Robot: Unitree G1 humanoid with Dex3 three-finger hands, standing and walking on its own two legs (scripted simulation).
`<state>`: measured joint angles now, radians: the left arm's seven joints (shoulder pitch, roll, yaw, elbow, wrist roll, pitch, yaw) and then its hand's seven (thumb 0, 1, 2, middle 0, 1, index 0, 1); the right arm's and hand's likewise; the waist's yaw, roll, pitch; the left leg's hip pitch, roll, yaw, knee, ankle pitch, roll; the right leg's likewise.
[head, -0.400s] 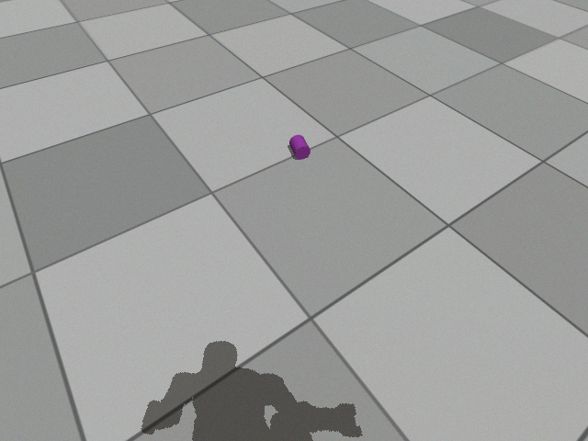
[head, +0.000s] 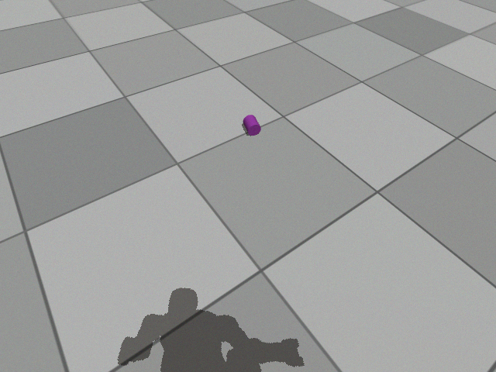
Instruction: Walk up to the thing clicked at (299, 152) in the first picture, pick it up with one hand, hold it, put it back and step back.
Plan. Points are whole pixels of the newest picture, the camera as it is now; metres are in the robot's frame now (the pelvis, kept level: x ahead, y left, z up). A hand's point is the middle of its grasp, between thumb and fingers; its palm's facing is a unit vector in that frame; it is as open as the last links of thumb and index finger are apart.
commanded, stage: stand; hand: left
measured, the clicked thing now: (251, 125) +1.59 -0.04 -0.74
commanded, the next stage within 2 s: walk up in 0.72 s
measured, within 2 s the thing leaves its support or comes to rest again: neither
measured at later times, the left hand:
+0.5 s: hand out of the picture +0.07 +0.25 -0.16, palm faces -0.02 -0.94 -0.33, open 7.4 cm
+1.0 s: hand (91, 359) +0.17 +0.27 -0.13, palm faces -0.21 -0.85 -0.48, open 7.4 cm
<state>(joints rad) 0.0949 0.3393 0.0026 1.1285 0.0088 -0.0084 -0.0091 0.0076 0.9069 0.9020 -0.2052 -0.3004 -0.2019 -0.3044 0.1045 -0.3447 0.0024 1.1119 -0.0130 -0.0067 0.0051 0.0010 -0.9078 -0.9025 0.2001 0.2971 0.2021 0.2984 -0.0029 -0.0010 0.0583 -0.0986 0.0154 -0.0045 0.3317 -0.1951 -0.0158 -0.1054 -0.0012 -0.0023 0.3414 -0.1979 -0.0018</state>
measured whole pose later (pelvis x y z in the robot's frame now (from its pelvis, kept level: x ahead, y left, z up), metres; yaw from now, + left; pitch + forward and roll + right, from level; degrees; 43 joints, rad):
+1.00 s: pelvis +0.05 -0.03 -0.02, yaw -14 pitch -2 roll +2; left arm 0.28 0.46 0.09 0.98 0.00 -0.03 -0.08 0.01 0.91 0.90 -0.21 -0.30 -0.20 -0.30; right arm 0.18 -0.46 -0.11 0.89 -0.07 0.00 0.11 0.00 -0.90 -0.90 0.20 0.30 0.20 0.30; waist -0.02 0.07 0.03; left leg -0.06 0.09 0.22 0.54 -0.45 0.02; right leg -0.37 -0.13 -0.08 0.69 -0.32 -0.02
